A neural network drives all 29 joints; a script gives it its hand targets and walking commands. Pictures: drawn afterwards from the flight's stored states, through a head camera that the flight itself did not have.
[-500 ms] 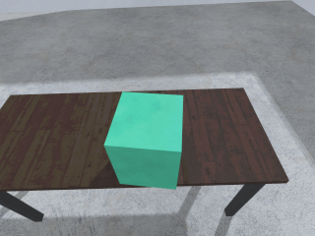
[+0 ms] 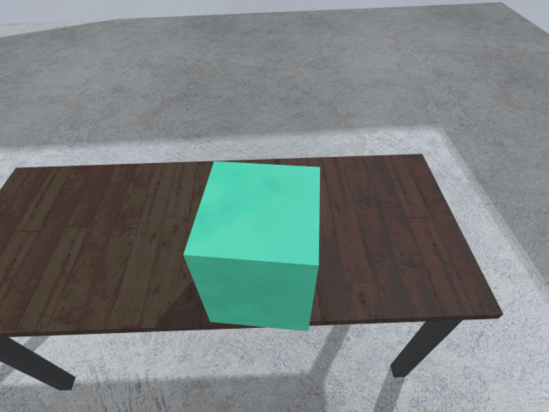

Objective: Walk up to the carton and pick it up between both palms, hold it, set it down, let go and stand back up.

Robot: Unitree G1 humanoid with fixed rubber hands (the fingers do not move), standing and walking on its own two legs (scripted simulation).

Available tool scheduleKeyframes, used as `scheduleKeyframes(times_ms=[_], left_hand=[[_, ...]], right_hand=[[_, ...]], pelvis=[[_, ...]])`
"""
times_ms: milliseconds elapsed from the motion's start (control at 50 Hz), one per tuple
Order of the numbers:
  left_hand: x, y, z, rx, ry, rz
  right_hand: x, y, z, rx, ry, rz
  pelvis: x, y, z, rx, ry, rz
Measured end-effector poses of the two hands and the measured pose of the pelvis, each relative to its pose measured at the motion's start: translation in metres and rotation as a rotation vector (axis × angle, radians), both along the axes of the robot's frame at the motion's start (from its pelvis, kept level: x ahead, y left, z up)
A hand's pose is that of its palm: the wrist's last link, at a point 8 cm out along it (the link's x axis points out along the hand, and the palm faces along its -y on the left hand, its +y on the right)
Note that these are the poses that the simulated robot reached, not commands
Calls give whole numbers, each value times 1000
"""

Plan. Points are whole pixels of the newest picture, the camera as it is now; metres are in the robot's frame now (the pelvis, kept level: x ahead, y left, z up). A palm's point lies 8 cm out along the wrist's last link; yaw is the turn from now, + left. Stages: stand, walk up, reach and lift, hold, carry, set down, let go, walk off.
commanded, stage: stand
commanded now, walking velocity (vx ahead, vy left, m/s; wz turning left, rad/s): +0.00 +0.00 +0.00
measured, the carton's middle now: (262, 248) +0.41 +0.05 -0.07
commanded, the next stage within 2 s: none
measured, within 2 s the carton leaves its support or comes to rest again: neither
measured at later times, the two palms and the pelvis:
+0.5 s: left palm out of the picture +0.02 +0.25 -0.13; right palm out of the picture +0.02 -0.24 -0.13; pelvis +0.00 +0.01 +0.00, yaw +0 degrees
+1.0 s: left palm out of the picture +0.01 +0.25 -0.14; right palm out of the picture +0.02 -0.23 -0.13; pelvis +0.01 +0.01 +0.00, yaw +0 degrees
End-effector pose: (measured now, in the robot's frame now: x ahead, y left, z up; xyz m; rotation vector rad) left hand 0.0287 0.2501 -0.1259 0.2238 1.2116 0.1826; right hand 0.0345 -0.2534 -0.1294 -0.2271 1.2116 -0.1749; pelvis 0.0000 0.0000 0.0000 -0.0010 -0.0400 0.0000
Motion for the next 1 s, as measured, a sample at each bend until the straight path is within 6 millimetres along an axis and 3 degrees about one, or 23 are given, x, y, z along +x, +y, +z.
scheduleKeyframes(times_ms=[1000], left_hand=[[-16,4,-9,-21,99,19]], right_hand=[[-14,23,-5,17,70,-35]], pelvis=[[6,14,1,2,9,-8]])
